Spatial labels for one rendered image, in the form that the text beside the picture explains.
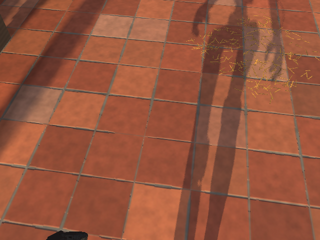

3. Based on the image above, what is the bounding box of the robot left hand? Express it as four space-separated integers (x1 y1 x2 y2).
46 230 88 240

